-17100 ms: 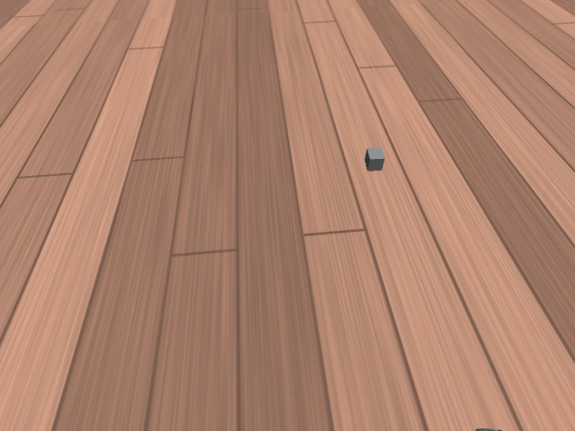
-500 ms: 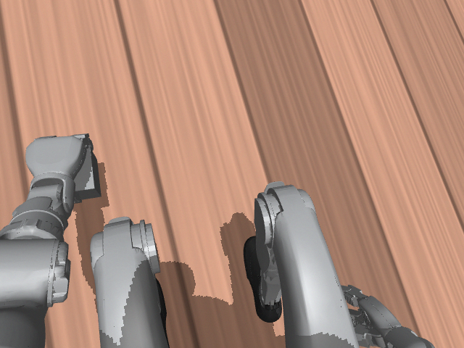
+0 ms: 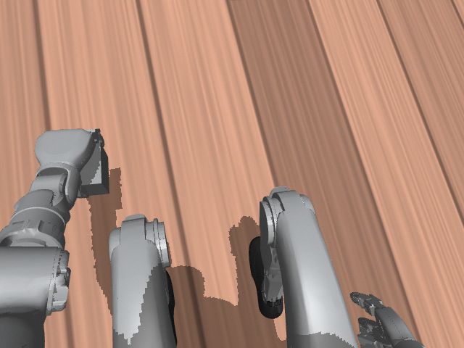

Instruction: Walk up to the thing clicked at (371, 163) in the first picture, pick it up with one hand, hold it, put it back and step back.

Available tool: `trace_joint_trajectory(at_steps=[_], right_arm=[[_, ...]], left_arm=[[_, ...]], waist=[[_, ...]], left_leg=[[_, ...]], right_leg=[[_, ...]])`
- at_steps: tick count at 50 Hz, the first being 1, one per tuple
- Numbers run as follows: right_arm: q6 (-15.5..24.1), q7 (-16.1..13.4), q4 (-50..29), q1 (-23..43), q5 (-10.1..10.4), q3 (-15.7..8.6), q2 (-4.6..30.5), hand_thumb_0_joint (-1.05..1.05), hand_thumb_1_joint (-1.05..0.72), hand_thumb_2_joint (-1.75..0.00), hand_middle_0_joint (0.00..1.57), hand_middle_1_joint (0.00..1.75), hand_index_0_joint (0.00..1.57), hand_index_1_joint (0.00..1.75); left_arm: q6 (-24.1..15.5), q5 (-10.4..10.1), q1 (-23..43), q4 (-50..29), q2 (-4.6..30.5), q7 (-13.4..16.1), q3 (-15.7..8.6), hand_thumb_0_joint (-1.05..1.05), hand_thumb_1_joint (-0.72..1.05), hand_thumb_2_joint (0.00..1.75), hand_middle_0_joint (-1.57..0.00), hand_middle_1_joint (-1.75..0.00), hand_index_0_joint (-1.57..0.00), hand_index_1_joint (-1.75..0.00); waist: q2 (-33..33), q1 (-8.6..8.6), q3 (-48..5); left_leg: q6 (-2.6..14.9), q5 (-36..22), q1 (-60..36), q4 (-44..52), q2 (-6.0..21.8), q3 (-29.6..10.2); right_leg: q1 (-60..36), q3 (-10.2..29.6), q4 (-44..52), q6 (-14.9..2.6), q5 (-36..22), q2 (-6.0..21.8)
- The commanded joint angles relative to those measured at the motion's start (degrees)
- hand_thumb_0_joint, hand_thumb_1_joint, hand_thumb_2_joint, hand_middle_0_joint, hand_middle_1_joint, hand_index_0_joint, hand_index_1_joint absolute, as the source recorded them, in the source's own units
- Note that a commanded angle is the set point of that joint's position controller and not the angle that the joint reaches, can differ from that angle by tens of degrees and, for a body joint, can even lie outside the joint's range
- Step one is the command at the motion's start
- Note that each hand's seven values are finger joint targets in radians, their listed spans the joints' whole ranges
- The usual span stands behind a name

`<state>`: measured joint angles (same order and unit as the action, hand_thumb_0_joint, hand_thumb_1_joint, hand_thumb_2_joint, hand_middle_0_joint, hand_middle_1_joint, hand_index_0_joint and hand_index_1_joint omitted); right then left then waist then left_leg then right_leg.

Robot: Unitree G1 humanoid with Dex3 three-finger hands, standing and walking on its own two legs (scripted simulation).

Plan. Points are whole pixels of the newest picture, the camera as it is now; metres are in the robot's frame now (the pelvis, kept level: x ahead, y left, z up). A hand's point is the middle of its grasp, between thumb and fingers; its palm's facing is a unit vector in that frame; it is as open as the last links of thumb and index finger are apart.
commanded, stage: lift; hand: left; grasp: from above
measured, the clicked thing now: (84, 170) +0.44 +0.24 -0.20
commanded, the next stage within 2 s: hold in 1.62 s
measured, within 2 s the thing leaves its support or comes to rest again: neither
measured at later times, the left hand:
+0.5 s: hand (38, 177) +0.39 +0.25 -0.05, palm faces -0.46 -0.03 -0.89, open 11.2 cm
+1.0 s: hand out of the picture +0.36 +0.23 +0.16, palm faces -0.44 -0.08 -0.89, open 11.2 cm
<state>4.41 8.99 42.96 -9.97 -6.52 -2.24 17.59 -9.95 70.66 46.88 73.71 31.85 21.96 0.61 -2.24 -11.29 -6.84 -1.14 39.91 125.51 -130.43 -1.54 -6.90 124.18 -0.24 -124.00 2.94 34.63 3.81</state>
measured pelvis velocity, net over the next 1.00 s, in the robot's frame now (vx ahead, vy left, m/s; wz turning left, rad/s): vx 0.03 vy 0.00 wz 0.04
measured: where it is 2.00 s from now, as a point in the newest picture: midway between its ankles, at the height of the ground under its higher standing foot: (216, 308)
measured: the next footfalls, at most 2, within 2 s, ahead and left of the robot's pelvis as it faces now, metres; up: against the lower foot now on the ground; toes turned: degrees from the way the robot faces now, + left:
none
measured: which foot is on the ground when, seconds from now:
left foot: down 0.00-1.00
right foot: down 0.00-1.00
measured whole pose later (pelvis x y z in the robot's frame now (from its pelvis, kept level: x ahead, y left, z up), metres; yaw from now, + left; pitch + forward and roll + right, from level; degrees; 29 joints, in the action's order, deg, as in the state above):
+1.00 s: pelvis +0.03 +0.00 +0.25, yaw +2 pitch +21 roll -2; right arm -2.2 -2.6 39.8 -10.1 1.9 -2.1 13.8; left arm 1.1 57.4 19.6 42.2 24.1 7.9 10.4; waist -2.2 -4.3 -9.7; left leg -0.4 33.1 70.3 -82.4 1.8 -1.9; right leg 71.1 0.0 -78.3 2.9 28.1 3.0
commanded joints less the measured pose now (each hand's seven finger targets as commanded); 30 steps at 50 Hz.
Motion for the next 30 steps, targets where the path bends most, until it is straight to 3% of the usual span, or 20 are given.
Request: trace_joint_trajectory(at_steps=[1, 3, 5, 7, 9, 12, 13, 15, 18, 21, 22, 24, 26, 27, 30], right_arm=[[0.6, -1.3, -2.3, -10.6, 1.3, -4.4, 12.8, 0.00, -0.91, -0.91, 0.20, 0.30, 0.20, 0.30], [0.3, -1.8, -2.9, -10.6, 1.8, -4.9, 13.2, 0.00, -0.91, -0.91, 0.20, 0.30, 0.20, 0.30], [-0.1, -1.8, -3.6, -10.5, 2.3, -4.8, 12.9, 0.00, -0.91, -0.91, 0.20, 0.30, 0.20, 0.30], [-0.6, -2.3, -4.3, -10.6, 3.0, -5.0, 12.9, 0.00, -0.91, -0.91, 0.20, 0.30, 0.20, 0.30], [-0.9, -2.5, -5.3, -10.3, 3.3, -5.0, 12.4, 0.00, -0.91, -0.91, 0.20, 0.30, 0.20, 0.30], [-1.5, -3.1, -6.3, -9.5, 4.1, -5.1, 12.1, 0.00, -0.91, -0.91, 0.20, 0.30, 0.20, 0.30], [-1.7, -3.4, -6.9, -9.1, 4.2, -5.2, 11.5, 0.00, -0.91, -0.91, 0.20, 0.30, 0.20, 0.30], [-1.9, -3.7, -7.4, -9.1, 4.5, -5.1, 11.2, 0.00, -0.91, -0.91, 0.20, 0.30, 0.20, 0.30], [-2.3, -4.5, -7.9, -8.1, 5.2, -5.4, 11.3, 0.00, -0.91, -0.91, 0.20, 0.30, 0.20, 0.30], [-2.5, -5.1, -8.1, -7.4, 5.5, -5.3, 10.6, 0.00, -0.91, -0.91, 0.20, 0.30, 0.20, 0.30], [-2.7, -5.4, -8.2, -7.5, 5.7, -5.5, 10.6, 0.00, -0.91, -0.91, 0.20, 0.30, 0.20, 0.30], [-2.9, -6.1, -8.9, -7.1, 6.1, -5.8, 10.6, 0.00, -0.91, -0.91, 0.20, 0.30, 0.20, 0.30], [-3.2, -6.5, -8.8, -6.6, 6.3, -5.4, 9.4, 0.00, -0.91, -0.91, 0.20, 0.30, 0.20, 0.30], [-3.3, -6.9, -8.9, -6.2, 6.5, -5.4, 9.1, 0.00, -0.91, -0.91, 0.20, 0.30, 0.20, 0.30], [-3.5, -7.9, -8.9, -5.5, 6.8, -5.5, 9.0, 0.00, -0.91, -0.91, 0.20, 0.30, 0.20, 0.30]], left_arm=[[1.9, -2.1, 19.9, -9.9, 10.9, 1.1, -1.4, 0.00, 0.62, 1.08, -1.17, -0.62, -1.07, -0.73], [2.5, -2.7, 18.5, -12.1, 13.0, 0.0, -2.4, 0.00, 0.63, 1.06, -1.17, -0.61, -1.08, -0.71], [3.0, -3.8, 16.8, -14.6, 10.8, -1.8, -0.8, 0.00, 0.63, 1.05, -1.16, -0.61, -1.08, -0.70], [3.2, -4.3, 14.8, -17.1, 12.8, -3.3, -1.6, 0.00, 0.63, 1.06, -1.16, -0.62, -1.07, -0.71], [3.0, -5.0, 13.1, -20.4, 11.4, -4.6, -0.7, 0.00, 0.63, 1.08, -1.17, -0.63, -1.08, -0.73], [3.1, -6.1, 10.5, -23.3, 12.6, -5.9, -1.3, 0.00, 0.65, 1.08, -1.18, -0.64, -1.09, -0.73], [3.0, -6.4, 11.5, -27.2, 11.9, -6.1, -0.6, 0.00, 0.65, 1.08, -1.17, -0.65, -1.09, -0.74], [3.4, -6.8, 7.2, -26.9, 10.9, -6.7, -0.3, 0.00, 0.68, 1.10, -1.19, -0.67, -1.11, -0.75], [3.7, -7.3, 8.2, -31.9, 12.4, -7.1, -0.9, 0.00, 0.67, 1.09, -1.19, -0.64, -1.10, -0.73], [4.6, -7.8, 4.3, -31.9, 8.9, -7.6, 0.7, 0.00, 0.69, 1.10, -1.21, -0.63, -1.12, -0.73], [4.7, -7.9, 4.9, -34.1, 8.9, -7.9, 0.9, 0.00, 0.69, 1.09, -1.21, -0.63, -1.12, -0.72], [5.4, -8.3, 1.6, -36.8, 12.0, -7.9, -1.2, 0.00, 0.69, 1.10, -1.20, -0.64, -1.12, -0.74], [6.1, -9.3, -0.3, -37.1, 6.8, -8.8, 1.9, 0.00, 0.72, 1.11, -1.23, -0.65, -1.14, -0.74], [6.3, -9.5, 1.1, -39.5, 8.8, -8.9, 1.1, 0.00, 0.72, 1.11, -1.22, -0.66, -1.14, -0.75], [6.9, -9.9, 0.3, -43.1, 9.0, -9.4, 0.9, 0.00, 0.75, 1.10, -1.23, -0.68, -1.15, -0.76]], waist=[[-13.7, -1.02, -37.6], [-14.4, -0.01, -40.4], [-13.9, -0.30, -40.3], [-12.1, 0.35, -40.7], [-11.9, 0.47, -40.8], [-10.1, 1.06, -39.0], [-11.0, 1.10, -40.8], [-9.7, 1.61, -39.4], [-11.7, 2.38, -39.7], [-10.7, 2.12, -37.1], [-11.4, 2.26, -38.2], [-10.6, 4.02, -41.5], [-7.7, 2.37, -37.9], [-8.1, 3.06, -39.0], [-10.2, 4.29, -40.1]], left_leg=[[1.92, -6.6, -29.9, 20.3, -1.0, 4.9], [1.88, -6.7, -32.4, 21.3, -1.1, 4.8], [1.86, -7.7, -32.8, 22.3, -0.9, 4.8], [2.18, -7.4, -32.8, 23.1, -1.0, 4.8], [2.21, -7.6, -33.5, 24.0, -0.9, 5.0], [2.33, -5.0, -34.0, 26.2, -0.8, 4.5], [2.36, -5.1, -34.4, 26.9, -0.8, 5.0], [2.27, -5.4, -36.1, 28.3, -0.6, 4.7], [1.90, -4.0, -40.0, 32.0, -0.5, 3.3], [1.66, -3.4, -42.7, 35.0, -0.3, 2.2], [1.52, -4.3, -44.4, 36.0, -0.2, 2.2], [1.69, -6.6, -47.6, 36.9, -0.3, 3.2], [1.80, -7.6, -47.0, 38.1, -0.2, 3.8], [1.92, -8.1, -48.5, 38.7, -0.2, 4.2], [1.33, -9.9, -53.6, 42.4, 0.3, 3.4]], right_leg=[[-19.3, -6.5, 12.6, -5.50, -6.6, -2.2], [-21.2, -6.2, 13.7, -5.50, -6.7, -2.1], [-22.7, -6.2, 14.3, -5.43, -7.7, -2.1], [-24.6, -5.9, 15.7, -5.23, -7.6, -2.1], [-25.8, -5.5, 17.0, -5.11, -7.7, -2.1], [-26.6, -5.1, 19.4, -4.92, -5.5, -2.1], [-28.1, -4.9, 20.0, -4.99, -5.4, -2.3], [-28.8, -4.9, 21.5, -4.89, -5.6, -2.3], [-29.5, -4.8, 22.8, -4.94, -4.8, -2.1], [-30.1, -4.8, 24.8, -4.69, -4.7, -1.9], [-31.0, -4.7, 25.5, -4.73, -5.3, -2.0], [-35.7, -4.2, 28.0, -4.73, -6.6, -2.0], [-37.4, -3.9, 30.5, -4.45, -7.4, -2.1], [-39.2, -3.8, 31.7, -4.47, -7.5, -2.3], [-41.4, -3.6, 33.4, -4.45, -8.7, -2.2]])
